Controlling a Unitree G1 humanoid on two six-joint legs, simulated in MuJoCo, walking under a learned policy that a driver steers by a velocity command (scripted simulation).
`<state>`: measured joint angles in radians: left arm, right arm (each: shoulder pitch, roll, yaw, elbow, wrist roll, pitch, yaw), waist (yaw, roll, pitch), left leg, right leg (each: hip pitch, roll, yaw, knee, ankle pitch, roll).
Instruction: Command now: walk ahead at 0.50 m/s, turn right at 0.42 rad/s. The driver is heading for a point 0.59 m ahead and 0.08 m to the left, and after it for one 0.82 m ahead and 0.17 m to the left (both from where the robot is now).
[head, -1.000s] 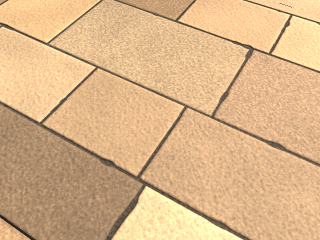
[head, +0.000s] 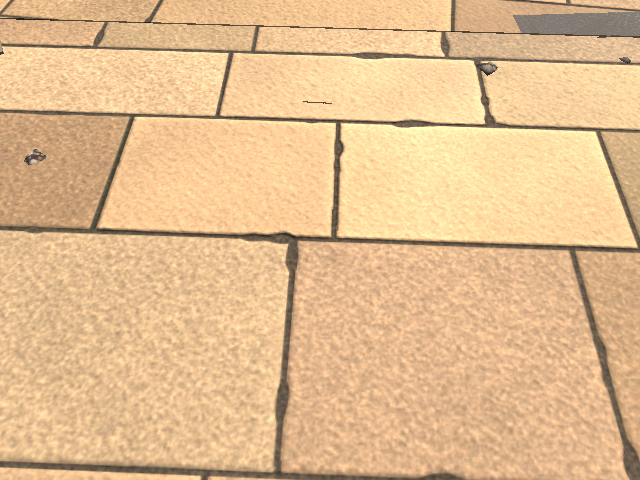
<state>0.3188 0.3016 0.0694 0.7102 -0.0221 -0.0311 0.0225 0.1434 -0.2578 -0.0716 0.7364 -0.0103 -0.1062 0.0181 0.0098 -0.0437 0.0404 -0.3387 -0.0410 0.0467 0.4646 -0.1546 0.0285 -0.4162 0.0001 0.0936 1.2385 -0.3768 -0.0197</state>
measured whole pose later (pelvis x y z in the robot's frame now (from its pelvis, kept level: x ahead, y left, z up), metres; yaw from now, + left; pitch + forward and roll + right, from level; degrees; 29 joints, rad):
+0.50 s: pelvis +0.28 -0.06 +0.00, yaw +0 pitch +1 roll +0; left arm 0.16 0.25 0.04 0.65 0.01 -0.08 -0.02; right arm 0.32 -0.30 -0.05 0.88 0.03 -0.06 0.01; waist -0.03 0.03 0.04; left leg -0.41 0.05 -0.04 1.15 -0.38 0.01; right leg -0.34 0.00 -0.08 0.49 -0.17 -0.04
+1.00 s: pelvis +0.51 +0.01 -0.01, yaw +17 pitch +2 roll -1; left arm 0.17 0.30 0.06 0.75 0.00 -0.05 0.03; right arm 0.13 -0.30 -0.07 0.70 0.01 -0.02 0.03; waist 0.00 -0.01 0.09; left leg -0.46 -0.07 0.00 0.55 -0.12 0.09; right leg -0.43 -0.03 0.02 1.24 -0.51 0.06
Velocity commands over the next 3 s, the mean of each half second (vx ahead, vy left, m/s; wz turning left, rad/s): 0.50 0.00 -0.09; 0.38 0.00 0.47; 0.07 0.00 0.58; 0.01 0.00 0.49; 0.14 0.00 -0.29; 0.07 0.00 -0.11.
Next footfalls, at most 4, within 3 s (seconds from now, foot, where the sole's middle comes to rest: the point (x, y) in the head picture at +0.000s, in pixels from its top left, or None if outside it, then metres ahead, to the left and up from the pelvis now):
0.36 right None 0.37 -0.16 -0.77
0.88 left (283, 403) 0.62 0.11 -0.77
1.40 right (365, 358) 0.73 -0.07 -0.77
1.80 left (272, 439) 0.54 0.13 -0.77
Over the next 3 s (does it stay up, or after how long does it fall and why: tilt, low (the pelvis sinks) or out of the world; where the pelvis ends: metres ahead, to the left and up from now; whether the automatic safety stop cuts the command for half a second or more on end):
stays up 0.74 0.13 0.00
